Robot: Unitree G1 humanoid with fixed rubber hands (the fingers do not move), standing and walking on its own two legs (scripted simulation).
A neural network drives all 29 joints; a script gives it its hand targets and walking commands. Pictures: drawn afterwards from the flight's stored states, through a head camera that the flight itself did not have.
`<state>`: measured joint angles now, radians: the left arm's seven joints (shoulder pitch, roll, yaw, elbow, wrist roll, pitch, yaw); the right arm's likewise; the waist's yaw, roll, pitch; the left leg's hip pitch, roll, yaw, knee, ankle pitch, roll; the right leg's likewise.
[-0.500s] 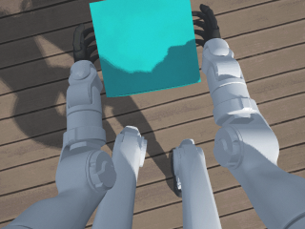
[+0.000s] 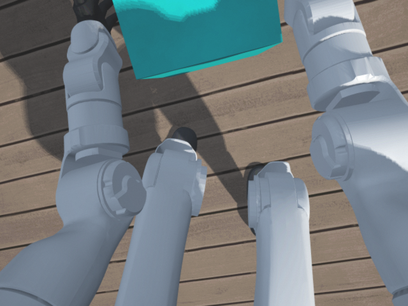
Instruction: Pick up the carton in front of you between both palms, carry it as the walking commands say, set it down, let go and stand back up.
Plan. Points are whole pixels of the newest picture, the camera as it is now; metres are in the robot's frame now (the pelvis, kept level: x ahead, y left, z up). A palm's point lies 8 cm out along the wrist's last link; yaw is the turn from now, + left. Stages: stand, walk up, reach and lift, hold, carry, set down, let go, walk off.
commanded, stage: set down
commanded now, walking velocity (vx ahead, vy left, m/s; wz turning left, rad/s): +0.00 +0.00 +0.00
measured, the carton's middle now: (197, 6) +0.53 +0.13 -0.26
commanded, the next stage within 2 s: none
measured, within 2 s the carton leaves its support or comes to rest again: rests again in 0.54 s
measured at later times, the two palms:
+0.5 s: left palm (101, 24) +0.47 +0.26 -0.18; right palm out of the picture +0.58 -0.02 -0.20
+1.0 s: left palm (98, 24) +0.47 +0.28 -0.19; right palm out of the picture +0.58 -0.01 -0.21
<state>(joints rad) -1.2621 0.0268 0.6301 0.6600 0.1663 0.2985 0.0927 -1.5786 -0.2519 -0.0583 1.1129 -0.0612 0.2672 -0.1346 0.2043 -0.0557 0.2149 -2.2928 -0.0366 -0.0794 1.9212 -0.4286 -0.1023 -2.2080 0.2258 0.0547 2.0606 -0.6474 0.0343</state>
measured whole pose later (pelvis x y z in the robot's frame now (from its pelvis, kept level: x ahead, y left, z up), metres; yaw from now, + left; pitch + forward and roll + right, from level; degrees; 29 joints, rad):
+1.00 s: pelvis +0.00 +0.00 -0.03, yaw +2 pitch +42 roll +6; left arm -1.35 0.15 0.67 0.94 0.15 0.20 -0.02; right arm -1.64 -0.27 -0.10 1.21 -0.18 0.20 0.00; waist 0.21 -0.02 0.30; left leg -2.30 0.00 -0.02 2.03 -0.47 -0.09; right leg -2.25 0.15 0.04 2.19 -0.67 -0.02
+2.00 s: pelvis +0.00 +0.01 +0.06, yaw +2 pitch +46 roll +2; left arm -1.19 0.14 0.41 0.73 -0.12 0.22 0.17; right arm -1.56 -0.48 0.02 1.13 0.03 0.25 0.03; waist 0.24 -0.05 0.09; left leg -2.14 -0.01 -0.01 1.71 -0.38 -0.03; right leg -2.05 0.05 0.02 1.84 -0.60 -0.01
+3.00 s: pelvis +0.08 +0.04 +0.31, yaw +0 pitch +26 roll -2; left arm -0.24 0.19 0.13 0.48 0.03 0.10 -0.13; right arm -0.43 -0.11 -0.19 0.60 -0.12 0.12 -0.12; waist 0.15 0.01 -0.02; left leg -1.00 -0.01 -0.02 0.77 -0.23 0.02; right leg -0.90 0.05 0.07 0.79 -0.35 0.02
